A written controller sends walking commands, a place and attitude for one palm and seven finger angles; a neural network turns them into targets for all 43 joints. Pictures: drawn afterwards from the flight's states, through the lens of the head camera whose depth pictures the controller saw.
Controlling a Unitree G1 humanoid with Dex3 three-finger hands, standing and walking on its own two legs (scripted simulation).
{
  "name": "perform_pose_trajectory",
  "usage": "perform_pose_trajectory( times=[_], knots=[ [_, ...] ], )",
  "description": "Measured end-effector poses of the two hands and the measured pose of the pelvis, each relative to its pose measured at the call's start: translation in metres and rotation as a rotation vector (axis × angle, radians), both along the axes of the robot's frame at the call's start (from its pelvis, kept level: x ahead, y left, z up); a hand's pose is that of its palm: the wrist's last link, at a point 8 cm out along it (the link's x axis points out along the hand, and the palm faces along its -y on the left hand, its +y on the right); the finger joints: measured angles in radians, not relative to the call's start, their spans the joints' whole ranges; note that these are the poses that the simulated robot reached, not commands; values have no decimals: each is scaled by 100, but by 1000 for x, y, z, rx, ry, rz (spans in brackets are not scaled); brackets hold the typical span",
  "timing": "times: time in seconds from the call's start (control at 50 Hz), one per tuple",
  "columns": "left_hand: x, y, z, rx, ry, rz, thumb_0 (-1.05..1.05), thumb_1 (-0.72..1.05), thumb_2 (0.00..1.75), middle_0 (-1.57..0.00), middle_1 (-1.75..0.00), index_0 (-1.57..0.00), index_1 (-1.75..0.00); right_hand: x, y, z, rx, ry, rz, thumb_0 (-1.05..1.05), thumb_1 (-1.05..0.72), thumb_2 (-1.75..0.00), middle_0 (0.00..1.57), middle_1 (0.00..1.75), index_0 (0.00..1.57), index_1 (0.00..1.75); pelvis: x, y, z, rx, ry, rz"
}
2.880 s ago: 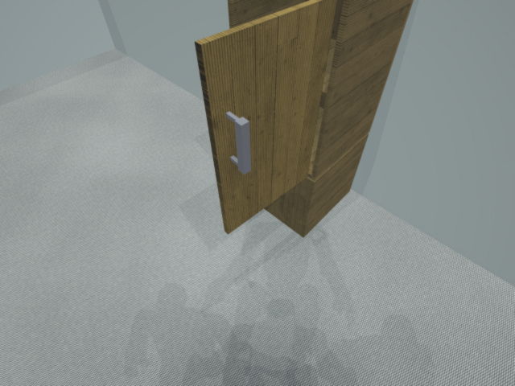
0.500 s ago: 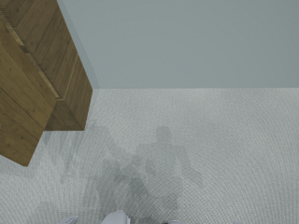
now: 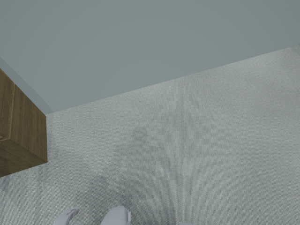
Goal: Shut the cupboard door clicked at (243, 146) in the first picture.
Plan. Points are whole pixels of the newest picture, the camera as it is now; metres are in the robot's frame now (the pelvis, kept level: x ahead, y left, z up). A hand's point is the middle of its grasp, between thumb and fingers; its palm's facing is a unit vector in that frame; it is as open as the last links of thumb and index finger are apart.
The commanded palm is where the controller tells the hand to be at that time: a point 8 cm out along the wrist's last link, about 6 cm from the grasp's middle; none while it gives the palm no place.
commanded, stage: walk around to get in front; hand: left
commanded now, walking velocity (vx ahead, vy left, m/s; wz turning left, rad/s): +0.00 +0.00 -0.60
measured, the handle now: out of the picture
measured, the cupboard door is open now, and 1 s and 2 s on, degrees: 85 85 85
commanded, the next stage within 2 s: none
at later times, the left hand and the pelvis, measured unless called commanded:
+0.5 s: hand (104, 192) +0.21 +0.16 -0.15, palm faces -0.31 -0.92 -0.23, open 7.4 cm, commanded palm none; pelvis +0.04 +0.00 +0.00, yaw -18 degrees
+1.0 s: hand (126, 177) +0.27 +0.10 -0.16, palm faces -0.53 -0.82 -0.20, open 7.4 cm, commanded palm none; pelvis +0.07 -0.02 +0.01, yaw -35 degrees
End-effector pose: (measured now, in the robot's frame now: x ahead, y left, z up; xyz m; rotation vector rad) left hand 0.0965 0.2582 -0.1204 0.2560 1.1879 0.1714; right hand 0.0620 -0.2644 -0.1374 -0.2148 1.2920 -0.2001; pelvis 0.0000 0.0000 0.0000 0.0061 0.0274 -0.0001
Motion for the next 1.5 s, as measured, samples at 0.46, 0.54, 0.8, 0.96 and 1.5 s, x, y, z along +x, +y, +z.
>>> perform_pose_trajectory(
  times=[0.46, 0.54, 0.8, 0.96, 1.5],
  knots=[
    [109, -30, -5, -69, 30, -272, 1, 91, 90, -20, -30, -20, -29, -48, 20, 19, -5, -3, -241, 0, -91, -90, 21, 30, 20, 30, 39, 5, 8, -43, 21, -287],
    [140, -59, -5, -31, -36, -363, 1, 91, 90, -20, -30, -20, -29, -79, 1, -3, 22, 33, -333, 0, -91, -90, 21, 30, 20, 30, 43, -15, -7, -9, 13, -335],
    [150, -96, -8, -38, 45, -476, 1, 91, 90, -20, -30, -20, -29, -53, -24, 15, -26, -81, -468, 0, -91, -90, 20, 30, 20, 30, 58, -20, 4, 8, 11, -496],
    [181, -104, -19, -72, 70, -538, 1, 91, 90, -20, -30, -20, -29, -53, -2, 24, -52, -107, -500, 0, -91, -90, 20, 30, 20, 30, 72, -17, 2, -19, 19, -589],
    [229, -221, -24, -48, 100, -873, 1, 91, 90, -20, -30, -20, -29, -127, -25, 20, -96, -103, -859, 0, -91, -90, 20, 30, 20, 30, 88, -62, -4, -9, 28, -920]
  ],
)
